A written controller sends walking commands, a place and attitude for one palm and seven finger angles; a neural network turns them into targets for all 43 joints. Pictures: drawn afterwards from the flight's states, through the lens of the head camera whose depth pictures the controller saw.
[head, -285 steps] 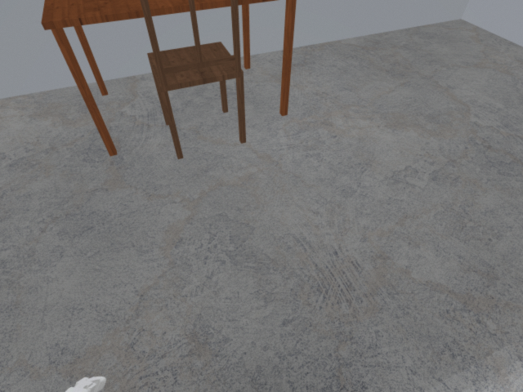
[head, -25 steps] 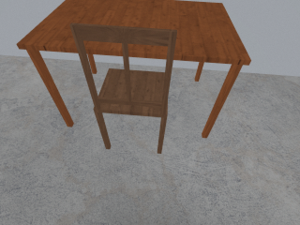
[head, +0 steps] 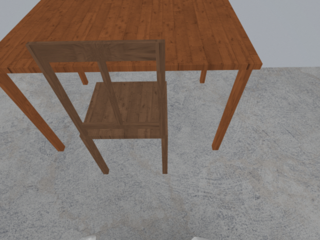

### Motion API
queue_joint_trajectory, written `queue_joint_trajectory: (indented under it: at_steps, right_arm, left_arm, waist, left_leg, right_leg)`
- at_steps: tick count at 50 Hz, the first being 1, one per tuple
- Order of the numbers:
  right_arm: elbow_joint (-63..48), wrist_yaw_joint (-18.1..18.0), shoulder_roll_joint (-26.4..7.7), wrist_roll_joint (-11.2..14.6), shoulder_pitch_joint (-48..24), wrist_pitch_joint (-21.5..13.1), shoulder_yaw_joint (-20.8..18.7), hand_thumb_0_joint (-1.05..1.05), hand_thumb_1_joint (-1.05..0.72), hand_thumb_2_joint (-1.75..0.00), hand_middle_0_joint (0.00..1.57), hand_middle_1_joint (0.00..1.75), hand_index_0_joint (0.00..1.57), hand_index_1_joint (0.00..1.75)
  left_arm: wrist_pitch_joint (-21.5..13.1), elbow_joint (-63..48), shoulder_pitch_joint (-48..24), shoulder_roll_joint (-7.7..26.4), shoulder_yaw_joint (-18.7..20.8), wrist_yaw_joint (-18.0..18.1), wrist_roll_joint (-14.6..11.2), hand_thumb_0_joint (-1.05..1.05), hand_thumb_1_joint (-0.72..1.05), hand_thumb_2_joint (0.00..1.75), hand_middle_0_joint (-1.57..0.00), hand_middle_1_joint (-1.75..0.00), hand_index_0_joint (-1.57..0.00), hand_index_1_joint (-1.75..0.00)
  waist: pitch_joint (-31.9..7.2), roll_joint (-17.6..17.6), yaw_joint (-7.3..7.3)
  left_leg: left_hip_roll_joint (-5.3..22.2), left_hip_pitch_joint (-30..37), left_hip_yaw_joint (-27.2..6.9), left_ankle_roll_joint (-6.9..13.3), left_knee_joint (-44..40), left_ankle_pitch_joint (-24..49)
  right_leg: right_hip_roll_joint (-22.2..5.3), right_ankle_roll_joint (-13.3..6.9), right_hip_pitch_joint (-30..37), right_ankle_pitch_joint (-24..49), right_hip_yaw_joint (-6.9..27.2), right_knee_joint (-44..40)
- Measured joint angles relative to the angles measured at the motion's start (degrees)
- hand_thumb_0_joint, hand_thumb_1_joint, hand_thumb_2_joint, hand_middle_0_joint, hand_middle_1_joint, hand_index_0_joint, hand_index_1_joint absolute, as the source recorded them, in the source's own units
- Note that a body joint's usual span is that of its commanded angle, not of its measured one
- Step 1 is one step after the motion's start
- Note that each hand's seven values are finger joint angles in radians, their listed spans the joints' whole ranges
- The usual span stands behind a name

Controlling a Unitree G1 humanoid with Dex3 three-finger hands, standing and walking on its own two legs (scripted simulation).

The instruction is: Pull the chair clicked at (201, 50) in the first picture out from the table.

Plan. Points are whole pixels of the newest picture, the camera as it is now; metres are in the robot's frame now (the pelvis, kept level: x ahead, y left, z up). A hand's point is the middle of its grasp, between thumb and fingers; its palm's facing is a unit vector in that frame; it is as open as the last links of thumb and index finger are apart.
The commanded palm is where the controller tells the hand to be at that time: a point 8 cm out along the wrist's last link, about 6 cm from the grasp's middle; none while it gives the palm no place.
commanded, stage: take the last steps up to it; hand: left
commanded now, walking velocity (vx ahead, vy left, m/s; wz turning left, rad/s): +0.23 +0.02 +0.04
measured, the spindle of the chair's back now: (112, 97) +0.60 +0.21 -0.05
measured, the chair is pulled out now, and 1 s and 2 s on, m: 0.00 0.00 0.00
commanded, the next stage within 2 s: come to a stop and stand still in 0.22 s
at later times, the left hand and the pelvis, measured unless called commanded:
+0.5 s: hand (92, 238) +0.15 +0.21 -0.16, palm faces +0.04 -0.98 -0.17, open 7.3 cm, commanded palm none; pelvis +0.14 +0.04 +0.02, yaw -1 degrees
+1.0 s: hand (106, 225) +0.18 +0.17 -0.13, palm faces +0.03 -0.96 -0.29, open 7.3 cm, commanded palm none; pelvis +0.12 -0.03 +0.02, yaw -1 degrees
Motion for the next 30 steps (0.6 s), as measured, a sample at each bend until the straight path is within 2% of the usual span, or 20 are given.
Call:
queue_joint_trajectory:
  at_steps: [1, 3, 6, 9, 12, 15, 17, 19, 21, 25, 30]
  right_arm:
    - [-0.4, 0.1, -0.3, -0.1, -0.8, 0.2, -0.2, 0.01, -0.90, -0.89, 0.20, 0.30, 0.20, 0.30]
    - [-1.8, 0.2, -1.0, -0.4, -2.7, 0.2, -0.6, 0.01, -0.91, -0.89, 0.20, 0.30, 0.20, 0.30]
    - [-4.3, 0.2, -1.2, -0.7, -5.5, 0.1, -0.8, 0.01, -0.91, -0.90, 0.20, 0.30, 0.19, 0.30]
    - [-6.1, 0.6, -1.0, -0.6, -8.1, -0.2, -0.7, 0.01, -0.91, -0.90, 0.19, 0.30, 0.19, 0.30]
    - [-7.0, 0.7, -0.9, -0.6, -10.1, -0.5, -0.6, 0.01, -0.91, -0.90, 0.19, 0.30, 0.19, 0.30]
    - [-7.5, 0.9, -0.8, -0.7, -11.0, -1.4, -0.1, 0.01, -0.91, -0.90, 0.19, 0.30, 0.19, 0.30]
    - [-7.5, 0.7, -0.1, -1.0, -11.3, -2.0, 0.1, 0.01, -0.91, -0.90, 0.19, 0.30, 0.19, 0.30]
    - [-7.7, 0.0, 0.7, -1.2, -11.4, -2.1, 0.7, 0.01, -0.91, -0.90, 0.19, 0.30, 0.19, 0.30]
    - [-7.4, -1.3, 0.9, -0.8, -11.7, -2.1, 0.8, 0.00, -0.93, -0.89, 0.20, 0.30, 0.20, 0.30]
    - [-6.0, -2.2, 0.5, -0.3, -13.0, -0.6, 1.1, 0.00, -0.94, -0.89, 0.20, 0.30, 0.20, 0.30]
    - [-6.2, -2.2, 0.2, -0.3, -14.5, 1.6, 0.0, 0.00, -0.93, -0.89, 0.20, 0.30, 0.20, 0.30]
  left_arm:
    - [0.1, 0.2, 0.4, -0.3, -0.1, 0.3, 0.0, 0.00, 0.91, 0.90, -0.20, -0.30, -0.20, -0.30]
    - [0.1, 0.8, 1.4, -0.8, 0.2, 1.2, -0.1, 0.00, 0.92, 0.90, -0.20, -0.30, -0.21, -0.30]
    - [0.2, 1.9, 2.9, -0.1, 0.3, 1.6, 0.2, 0.00, 0.94, 0.90, -0.20, -0.30, -0.21, -0.30]
    - [0.5, 3.0, 4.2, 0.3, -0.1, 1.2, 0.4, 0.00, 0.94, 0.90, -0.20, -0.30, -0.21, -0.30]
    - [0.8, 3.8, 5.5, 0.4, -0.2, 0.9, 0.4, 0.00, 0.93, 0.90, -0.20, -0.30, -0.21, -0.30]
    - [1.4, 4.7, 7.2, 0.3, -0.2, 0.9, 0.2, 0.00, 0.92, 0.90, -0.20, -0.30, -0.21, -0.30]
    - [2.2, 5.3, 7.8, 0.8, -0.1, 0.9, 0.0, 0.00, 0.92, 0.90, -0.20, -0.30, -0.20, -0.30]
    - [3.0, 6.0, 7.6, 1.0, -0.2, 1.3, 0.0, 0.01, 0.92, 0.90, -0.20, -0.30, -0.20, -0.30]
    - [3.3, 6.5, 6.8, 0.8, -0.4, 1.7, -0.3, 0.01, 0.92, 0.90, -0.20, -0.30, -0.20, -0.30]
    - [4.1, 5.9, 5.0, 0.3, -1.2, 2.4, -0.5, 0.01, 0.91, 0.90, -0.20, -0.30, -0.20, -0.30]
    - [6.0, 3.5, 2.9, 1.0, -0.5, 2.6, -0.1, 0.01, 0.91, 0.90, -0.20, -0.30, -0.20, -0.30]
  waist:
    - [-0.3, 0.1, 0.05]
    - [-1.2, 0.3, -0.11]
    - [-2.5, -0.2, -0.34]
    - [-3.1, -0.7, 0.09]
    - [-3.2, -1.2, 1.26]
    - [-3.3, -1.4, 2.03]
    - [-3.2, -3.2, 2.27]
    - [-3.0, -4.3, 2.46]
    - [-2.5, -4.6, 2.45]
    - [-1.2, -4.2, 2.50]
    - [0.7, -3.3, 2.05]
  left_leg:
    - [0.3, -3.3, -0.1, 0.2, 4.1, 1.8]
    - [1.4, -8.6, 0.3, -0.2, 6.2, 5.2]
    - [2.9, -12.9, 1.4, -1.3, -0.4, 7.9]
    - [3.4, -13.7, 2.2, -2.0, -9.7, 10.0]
    - [3.1, -12.0, 2.9, -2.3, -17.5, 11.6]
    - [2.2, -7.1, 3.7, -2.4, -26.5, 15.3]
    - [0.9, -6.0, 4.5, -1.0, -26.5, 14.8]
    - [0.0, -4.9, 5.5, 0.1, -26.5, 13.2]
    - [-0.8, -2.9, 6.0, 0.2, -29.2, 13.8]
    - [-1.6, 0.4, 6.4, 0.6, -34.3, 15.5]
    - [-0.7, 1.5, 6.5, -0.2, -34.8, 15.4]
  right_leg:
    - [0.4, 0.0, 1.4, -0.1, -0.2, -1.7]
    - [1.0, 0.4, 4.0, 1.0, -0.6, -5.7]
    - [1.4, 0.3, 7.4, 1.9, -0.8, -10.4]
    - [1.6, 0.7, 9.9, 1.6, -0.7, -12.9]
    - [1.6, 1.6, 11.9, -0.1, -0.5, -12.9]
    - [1.4, 2.8, 13.1, -3.7, -0.3, -9.8]
    - [0.0, 2.8, 11.4, -8.4, 0.6, -3.1]
    - [-0.2, 2.4, 7.3, -14.0, 2.9, 7.3]
    - [-0.3, 2.8, 4.2, -14.7, 4.3, 12.6]
    - [-0.9, 4.4, 2.0, -11.6, 5.6, 9.8]
    - [-0.5, 4.5, -0.6, -11.5, 6.4, 10.9]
